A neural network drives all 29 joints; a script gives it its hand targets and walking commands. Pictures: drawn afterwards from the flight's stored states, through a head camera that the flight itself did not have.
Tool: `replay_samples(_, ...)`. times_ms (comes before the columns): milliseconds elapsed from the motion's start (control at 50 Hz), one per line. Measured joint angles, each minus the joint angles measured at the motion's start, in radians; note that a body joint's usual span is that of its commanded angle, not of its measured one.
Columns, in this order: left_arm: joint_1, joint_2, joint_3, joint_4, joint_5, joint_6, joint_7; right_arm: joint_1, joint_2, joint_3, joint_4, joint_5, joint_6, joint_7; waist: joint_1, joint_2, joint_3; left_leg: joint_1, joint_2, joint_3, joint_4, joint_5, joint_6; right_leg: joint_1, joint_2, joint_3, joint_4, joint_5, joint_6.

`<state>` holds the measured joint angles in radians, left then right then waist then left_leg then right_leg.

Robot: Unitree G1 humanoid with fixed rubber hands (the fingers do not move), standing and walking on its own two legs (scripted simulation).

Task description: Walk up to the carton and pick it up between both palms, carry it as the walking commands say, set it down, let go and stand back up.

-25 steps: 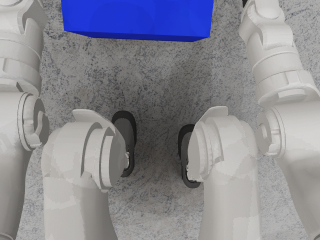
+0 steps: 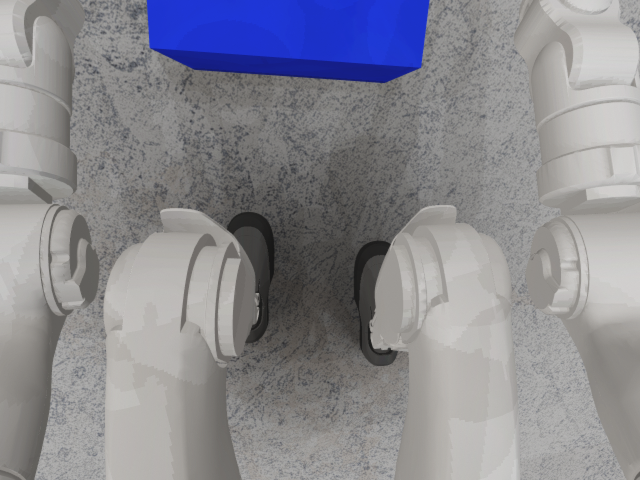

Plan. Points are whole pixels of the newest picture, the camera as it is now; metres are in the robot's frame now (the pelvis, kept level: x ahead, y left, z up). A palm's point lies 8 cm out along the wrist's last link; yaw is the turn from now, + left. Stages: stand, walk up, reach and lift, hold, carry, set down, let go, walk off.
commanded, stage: set down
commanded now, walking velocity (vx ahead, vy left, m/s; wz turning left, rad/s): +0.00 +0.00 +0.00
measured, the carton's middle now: out of the picture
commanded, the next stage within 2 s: let go in 1.14 s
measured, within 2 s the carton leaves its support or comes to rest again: neither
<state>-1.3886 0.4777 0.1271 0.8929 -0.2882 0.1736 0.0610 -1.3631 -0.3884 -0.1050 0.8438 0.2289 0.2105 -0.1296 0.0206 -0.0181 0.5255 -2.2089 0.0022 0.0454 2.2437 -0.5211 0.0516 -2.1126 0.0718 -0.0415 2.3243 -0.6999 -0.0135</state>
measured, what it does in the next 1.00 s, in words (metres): rises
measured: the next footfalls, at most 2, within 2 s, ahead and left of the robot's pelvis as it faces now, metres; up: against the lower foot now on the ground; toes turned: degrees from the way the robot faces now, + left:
none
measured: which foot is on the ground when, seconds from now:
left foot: down 0.00-1.00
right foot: down 0.00-1.00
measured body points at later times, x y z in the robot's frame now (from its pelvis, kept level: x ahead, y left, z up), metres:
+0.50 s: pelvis +0.00 +0.00 +0.12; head +0.37 +0.02 +0.36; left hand +0.56 +0.26 +0.00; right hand +0.57 -0.18 -0.01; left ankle +0.13 +0.10 -0.32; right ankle +0.09 -0.11 -0.32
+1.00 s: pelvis -0.01 +0.01 +0.25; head +0.35 +0.03 +0.50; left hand +0.55 +0.27 +0.14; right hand +0.57 -0.19 +0.14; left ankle +0.13 +0.10 -0.32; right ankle +0.09 -0.11 -0.32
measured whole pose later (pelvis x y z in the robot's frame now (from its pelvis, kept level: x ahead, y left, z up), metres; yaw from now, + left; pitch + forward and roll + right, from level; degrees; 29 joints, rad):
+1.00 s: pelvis -0.01 +0.01 +0.25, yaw +1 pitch +27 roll -2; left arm -1.33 0.54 0.19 0.59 -0.24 0.46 0.03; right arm -1.32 -0.48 -0.19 0.58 0.24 0.48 -0.07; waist 0.03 0.00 0.53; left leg -1.50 -0.03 0.00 1.38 -0.35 0.04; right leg -1.44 0.07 0.00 1.43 -0.46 0.00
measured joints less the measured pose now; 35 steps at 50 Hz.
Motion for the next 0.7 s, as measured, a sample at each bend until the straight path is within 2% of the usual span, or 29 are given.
replay_samples(140,0.051,0.000,0.060,-0.102,0.061,0.059,0.006,0.040,-0.023,-0.015,-0.103,0.034,0.054,-0.006,0.009,-0.004,0.000,0.104,0.001,-0.018,-0.080,-0.028,-0.008,0.100,0.012,-0.004,-0.098,-0.005,-0.003)
replay_samples(360,0.112,0.030,0.071,-0.267,0.021,0.157,-0.031,0.064,-0.036,-0.033,-0.236,0.022,0.155,-0.005,0.016,0.019,0.000,0.240,-0.023,-0.023,-0.242,-0.010,-0.018,0.231,-0.001,0.009,-0.256,0.014,-0.005)
replay_samples(540,0.060,0.049,0.064,-0.292,0.049,0.234,-0.037,0.058,-0.048,-0.067,-0.287,0.006,0.224,0.009,0.007,0.024,0.000,0.347,-0.032,-0.041,-0.388,0.034,-0.019,0.339,-0.004,0.007,-0.416,0.068,0.001)
replay_samples(700,0.062,0.050,0.067,-0.304,0.046,0.272,-0.033,0.053,-0.083,-0.061,-0.293,0.032,0.260,0.036,0.001,0.016,0.000,0.464,-0.027,-0.032,-0.541,0.078,-0.012,0.442,0.002,0.032,-0.569,0.127,0.011)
